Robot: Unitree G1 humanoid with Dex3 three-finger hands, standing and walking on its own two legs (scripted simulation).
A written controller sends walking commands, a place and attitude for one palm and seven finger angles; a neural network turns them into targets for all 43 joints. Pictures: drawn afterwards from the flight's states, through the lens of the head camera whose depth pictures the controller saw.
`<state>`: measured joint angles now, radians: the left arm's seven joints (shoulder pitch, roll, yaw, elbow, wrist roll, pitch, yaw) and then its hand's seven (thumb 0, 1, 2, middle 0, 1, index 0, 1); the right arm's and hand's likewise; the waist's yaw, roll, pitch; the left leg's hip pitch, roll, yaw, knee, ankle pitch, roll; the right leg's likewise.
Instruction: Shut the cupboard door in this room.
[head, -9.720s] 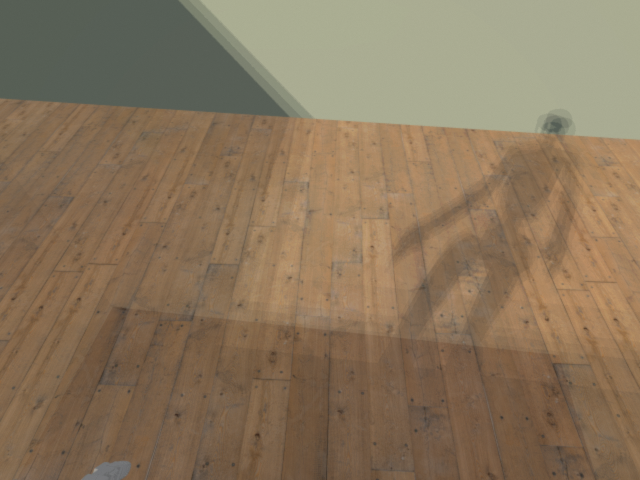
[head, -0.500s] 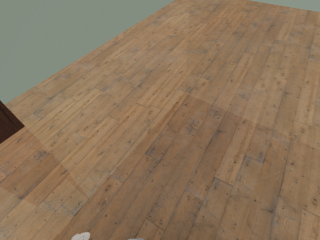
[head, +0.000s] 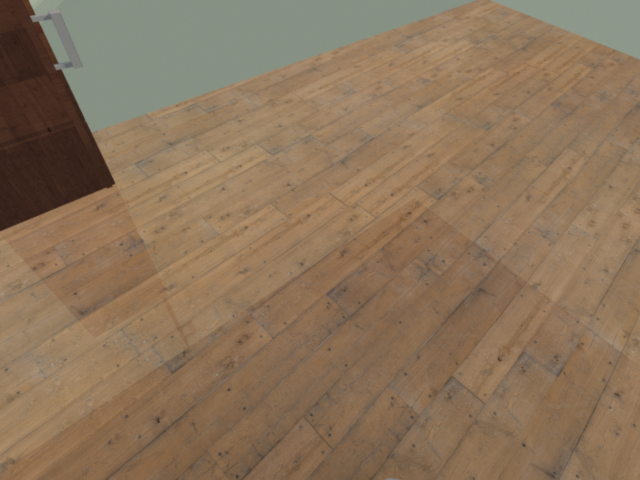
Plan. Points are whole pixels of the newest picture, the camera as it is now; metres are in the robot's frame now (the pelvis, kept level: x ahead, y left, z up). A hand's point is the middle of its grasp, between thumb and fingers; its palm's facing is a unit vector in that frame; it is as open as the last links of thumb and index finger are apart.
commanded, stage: stand and wait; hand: left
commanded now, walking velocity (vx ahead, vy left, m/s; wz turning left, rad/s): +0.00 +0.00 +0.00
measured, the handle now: (57, 41) +0.98 +0.72 +0.01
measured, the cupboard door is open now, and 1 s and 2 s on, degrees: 84 84 84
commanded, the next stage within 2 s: turn or walk to find it in 0.20 s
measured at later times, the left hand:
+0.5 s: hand out of the picture -0.01 +0.18 -0.18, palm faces +0.16 -0.97 -0.19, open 7.3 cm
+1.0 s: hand out of the picture -0.01 +0.16 -0.14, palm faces +0.29 -0.91 -0.28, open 7.4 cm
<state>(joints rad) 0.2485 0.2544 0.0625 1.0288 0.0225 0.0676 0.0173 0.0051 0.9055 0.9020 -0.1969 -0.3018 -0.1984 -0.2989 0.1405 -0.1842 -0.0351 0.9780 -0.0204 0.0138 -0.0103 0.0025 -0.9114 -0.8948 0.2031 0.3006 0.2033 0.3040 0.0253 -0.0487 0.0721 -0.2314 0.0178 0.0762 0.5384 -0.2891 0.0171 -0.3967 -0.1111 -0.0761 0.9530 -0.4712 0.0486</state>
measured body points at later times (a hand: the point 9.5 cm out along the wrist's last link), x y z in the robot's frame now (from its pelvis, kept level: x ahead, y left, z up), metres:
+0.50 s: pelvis -0.03 -0.01 -0.01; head +0.00 +0.01 +0.44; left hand -0.01 +0.23 -0.17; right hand +0.01 -0.26 -0.15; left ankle -0.04 +0.10 -0.74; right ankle +0.00 -0.13 -0.73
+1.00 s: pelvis -0.05 -0.05 +0.00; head -0.03 -0.08 +0.45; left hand -0.03 +0.21 -0.12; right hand +0.07 -0.28 -0.16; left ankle -0.06 +0.09 -0.70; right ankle -0.04 -0.15 -0.73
